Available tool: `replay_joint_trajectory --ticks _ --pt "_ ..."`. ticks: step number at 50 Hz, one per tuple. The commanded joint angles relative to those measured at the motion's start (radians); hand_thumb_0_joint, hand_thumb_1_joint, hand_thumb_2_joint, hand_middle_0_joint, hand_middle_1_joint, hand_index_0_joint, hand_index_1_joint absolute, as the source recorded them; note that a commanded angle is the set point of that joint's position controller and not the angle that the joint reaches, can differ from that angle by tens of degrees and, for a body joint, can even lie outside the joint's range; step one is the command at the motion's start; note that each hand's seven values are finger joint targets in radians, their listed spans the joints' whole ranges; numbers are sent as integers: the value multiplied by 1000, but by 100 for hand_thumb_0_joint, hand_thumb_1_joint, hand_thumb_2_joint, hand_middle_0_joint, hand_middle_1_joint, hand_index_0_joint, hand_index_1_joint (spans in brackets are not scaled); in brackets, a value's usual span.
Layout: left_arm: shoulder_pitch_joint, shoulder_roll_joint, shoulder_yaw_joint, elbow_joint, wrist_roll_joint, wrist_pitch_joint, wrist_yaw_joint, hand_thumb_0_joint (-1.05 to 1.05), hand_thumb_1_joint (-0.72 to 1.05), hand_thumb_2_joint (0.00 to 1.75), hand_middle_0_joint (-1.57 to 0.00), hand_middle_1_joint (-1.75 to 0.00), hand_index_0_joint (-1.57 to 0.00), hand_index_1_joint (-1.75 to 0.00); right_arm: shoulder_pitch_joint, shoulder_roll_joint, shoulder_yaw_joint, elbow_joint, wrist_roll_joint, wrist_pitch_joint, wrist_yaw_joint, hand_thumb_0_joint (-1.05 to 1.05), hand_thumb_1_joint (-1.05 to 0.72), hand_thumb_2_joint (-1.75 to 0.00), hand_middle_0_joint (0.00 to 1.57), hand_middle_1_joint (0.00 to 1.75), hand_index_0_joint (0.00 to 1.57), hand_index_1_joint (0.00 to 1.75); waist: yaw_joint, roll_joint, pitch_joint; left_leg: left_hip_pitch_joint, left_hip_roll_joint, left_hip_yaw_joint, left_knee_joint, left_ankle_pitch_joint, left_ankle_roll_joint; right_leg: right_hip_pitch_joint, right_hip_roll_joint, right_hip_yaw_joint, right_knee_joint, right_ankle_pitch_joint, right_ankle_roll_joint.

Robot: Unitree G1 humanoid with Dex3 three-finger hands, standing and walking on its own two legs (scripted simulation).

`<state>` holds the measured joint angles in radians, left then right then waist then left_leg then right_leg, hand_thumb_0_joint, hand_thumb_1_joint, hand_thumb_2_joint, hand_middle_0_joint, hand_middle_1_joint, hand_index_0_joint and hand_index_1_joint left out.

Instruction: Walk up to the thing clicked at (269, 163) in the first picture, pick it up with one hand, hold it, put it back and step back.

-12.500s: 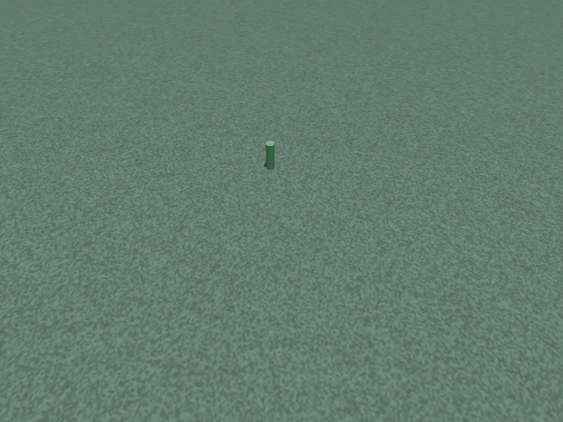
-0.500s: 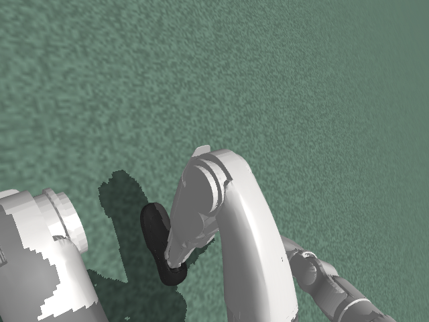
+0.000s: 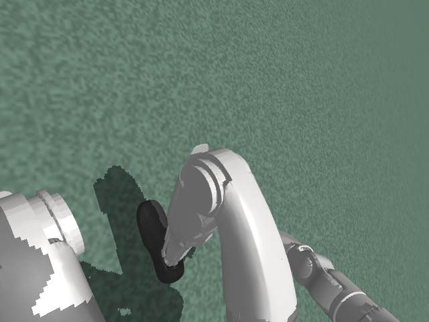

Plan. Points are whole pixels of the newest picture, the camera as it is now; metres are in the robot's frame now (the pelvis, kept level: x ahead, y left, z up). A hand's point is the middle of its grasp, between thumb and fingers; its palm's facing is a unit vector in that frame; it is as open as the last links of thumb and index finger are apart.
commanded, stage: close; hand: left
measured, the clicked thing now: out of the picture +0.45 +0.30 -0.21
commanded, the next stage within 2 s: settle in 0.30 s
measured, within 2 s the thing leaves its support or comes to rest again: leaves its support in 0.70 s
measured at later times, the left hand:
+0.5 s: hand out of the picture +0.44 +0.28 -0.19, palm faces +0.33 -0.95 -0.01, open 5.6 cm
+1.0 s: hand out of the picture +0.44 +0.30 -0.12, palm faces +0.33 -0.94 -0.01, open 5.6 cm
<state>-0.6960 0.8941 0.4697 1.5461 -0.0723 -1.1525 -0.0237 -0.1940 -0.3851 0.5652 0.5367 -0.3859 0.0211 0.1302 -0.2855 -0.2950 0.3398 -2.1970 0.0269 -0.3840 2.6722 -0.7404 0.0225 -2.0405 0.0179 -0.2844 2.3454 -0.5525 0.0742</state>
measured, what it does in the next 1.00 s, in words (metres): stands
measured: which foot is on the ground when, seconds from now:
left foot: down 0.00-1.00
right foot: down 0.00-1.00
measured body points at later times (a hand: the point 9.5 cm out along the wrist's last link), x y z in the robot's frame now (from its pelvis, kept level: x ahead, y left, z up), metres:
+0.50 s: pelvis +0.00 +0.00 +0.00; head +0.24 +0.20 +0.32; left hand +0.42 +0.33 -0.19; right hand +0.16 -0.24 -0.03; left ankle +0.08 +0.11 -0.25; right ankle +0.16 -0.12 -0.25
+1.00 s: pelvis +0.00 +0.00 +0.02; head +0.22 +0.19 +0.36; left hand +0.41 +0.35 -0.12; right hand +0.17 -0.25 -0.03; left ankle +0.08 +0.11 -0.25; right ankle +0.16 -0.12 -0.25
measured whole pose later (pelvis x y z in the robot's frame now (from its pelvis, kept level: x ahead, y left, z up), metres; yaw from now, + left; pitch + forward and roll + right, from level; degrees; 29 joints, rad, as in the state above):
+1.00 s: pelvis +0.00 +0.00 +0.02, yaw +2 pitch +17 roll -18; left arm -0.68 0.77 0.42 1.22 -0.06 -0.93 -0.05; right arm -0.09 -0.35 0.42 0.57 -0.30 0.05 0.14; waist -0.24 -0.20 0.22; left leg -2.22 0.02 -0.31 2.59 -0.72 0.03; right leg -2.07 -0.01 -0.24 2.32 -0.57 0.06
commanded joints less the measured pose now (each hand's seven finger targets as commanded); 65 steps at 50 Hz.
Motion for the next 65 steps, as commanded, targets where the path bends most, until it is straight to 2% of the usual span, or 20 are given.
replay_joint_trajectory --ticks 1,5,6,12,17,23,26,27,31,38,43,45,46,51,52,53,55,59,61,65 --pt "-209 141 -12 -136 6 -70 5 0 63 75 -67 -64 -64 -66 33 -374 -123 5 0 21 -16 0 -85 -89 20 30 20 30 -136 595 -535 393 59 56 -383 175 -56 263 56 -84 -120 159 -69" --pt "-236 143 -16 -131 9 -65 17 0 76 85 -78 -75 -75 -76 41 -371 -120 11 -2 22 -15 0 -85 -89 20 30 20 30 -147 596 -535 381 55 63 -377 159 -52 268 56 -83 -129 149 -68" --pt "-239 138 -20 -140 10 -66 16 0 70 89 -83 -82 -81 -83 41 -370 -121 12 -3 22 -14 0 -86 -89 20 30 20 30 -146 589 -545 385 56 63 -377 161 -51 271 57 -82 -129 151 -69" --pt "-266 134 -37 -131 11 -64 16 0 74 108 -108 -107 -106 -108 37 -370 -121 16 -2 22 -13 0 -86 -89 20 30 20 30 -156 590 -529 367 50 67 -373 128 -47 257 57 -81 -138 130 -68" --pt "-273 119 -45 -132 10 -63 18 0 73 120 -124 -124 -122 -125 44 -373 -120 23 -3 19 -12 0 -87 -89 20 30 20 30 -165 600 -556 411 55 52 -380 174 -55 264 55 -85 -129 165 -69" --pt "-278 137 -42 -120 12 -61 24 0 64 136 -132 -141 -130 -143 35 -371 -115 18 -1 22 -10 0 -88 -90 20 30 20 30 -154 595 -530 377 50 59 -384 133 -51 258 55 -83 -141 132 -71" --pt "-293 132 -39 -148 5 -63 20 0 56 136 -134 -144 -133 -146 48 -374 -118 23 -2 22 -11 0 -88 -90 20 30 20 30 -158 623 -563 414 51 58 -383 192 -57 275 54 -84 -133 173 -70" --pt "-282 143 -30 -168 0 -60 17 0 56 136 -134 -143 -133 -146 46 -368 -118 18 1 22 -11 0 -88 -90 20 30 20 30 -142 618 -570 412 52 69 -375 196 -52 288 56 -76 -139 178 -70" --pt "-305 162 -14 -238 2 -50 14 0 57 137 -137 -146 -136 -148 63 -364 -129 28 2 25 -13 0 -88 -90 20 30 20 30 -137 651 -612 432 51 78 -377 213 -55 301 53 -68 -140 187 -72" --pt "-283 156 0 -385 21 10 5 0 55 140 -140 -150 -139 -152 98 -357 -181 25 20 42 -11 0 -88 -90 20 30 20 30 -98 739 -681 502 56 79 -425 244 -70 254 40 -57 -125 181 -82" --pt "-252 66 -36 -467 1 81 -12 0 53 138 -140 -149 -139 -151 133 -338 -229 27 53 42 -9 0 -88 -90 20 30 20 30 -78 706 -710 450 43 114 -437 215 -57 258 36 -33 -145 174 -85" --pt "-269 77 -32 -512 -1 109 -20 0 51 135 -138 -146 -137 -148 153 -331 -249 28 71 44 -12 0 -88 -90 20 30 20 30 -59 701 -729 430 40 124 -442 196 -51 250 34 -21 -153 161 -89" --pt "-265 46 -49 -514 0 125 -24 0 52 135 -138 -146 -137 -148 165 -330 -260 28 78 45 -12 0 -88 -90 20 30 20 30 -66 700 -724 437 39 119 -457 191 -52 229 29 -21 -148 156 -90" --pt "-264 -29 -85 -612 -17 192 -57 0 51 135 -138 -148 -138 -149 206 -308 -318 25 120 40 -10 0 -87 -90 20 30 20 30 -31 675 -761 405 28 142 -490 115 -40 191 22 2 -165 99 -96" --pt "-265 -23 -73 -653 -23 205 -59 0 50 133 -137 -146 -136 -147 217 -298 -333 27 131 38 -10 0 -87 -90 20 30 20 30 -6 670 -789 390 24 157 -491 101 -35 201 21 15 -171 87 -98" --pt "-257 -34 -69 -661 -27 221 -62 0 50 132 -136 -145 -136 -146 232 -290 -342 28 138 38 -12 0 -87 -90 20 30 20 30 -1 663 -811 399 22 162 -493 120 -34 200 19 20 -173 99 -99" --pt "-249 -94 -107 -670 -29 253 -68 0 53 130 -135 -143 -135 -144 252 -283 -364 29 156 36 -10 0 -87 -89 20 30 20 30 2 671 -816 404 17 165 -508 125 -35 160 15 25 -170 99 -104" --pt "-283 -108 -105 -742 -26 297 -75 0 58 132 -135 -143 -134 -144 287 -265 -405 38 187 36 -15 0 -86 -89 20 30 20 30 24 665 -842 413 10 175 -537 101 -32 121 4 45 -176 69 -110" --pt "-270 -106 -89 -767 -26 317 -79 0 55 131 -135 -144 -135 -145 301 -247 -421 40 200 37 -18 0 -87 -89 20 30 20 30 49 652 -873 412 7 187 -547 86 -28 125 2 56 -186 50 -112" --pt "-288 -136 -88 -805 -44 351 -91 0 56 131 -135 -144 -135 -145 319 -229 -451 38 224 36 -26 0 -87 -89 20 30 20 30 65 625 -913 384 -5 222 -553 78 -17 142 -4 80 -210 37 -112"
